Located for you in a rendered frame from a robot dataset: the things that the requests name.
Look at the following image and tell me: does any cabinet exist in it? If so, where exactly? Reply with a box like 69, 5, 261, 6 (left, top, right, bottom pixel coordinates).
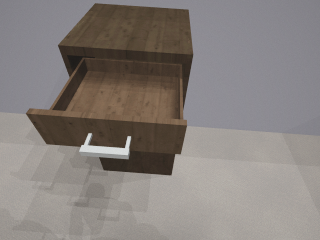
58, 3, 194, 176

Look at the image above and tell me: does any drawer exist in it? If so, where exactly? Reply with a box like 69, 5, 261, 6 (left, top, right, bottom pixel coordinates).
26, 57, 187, 155

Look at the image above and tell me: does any handle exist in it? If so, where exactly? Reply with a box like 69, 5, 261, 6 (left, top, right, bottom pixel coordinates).
79, 133, 132, 160

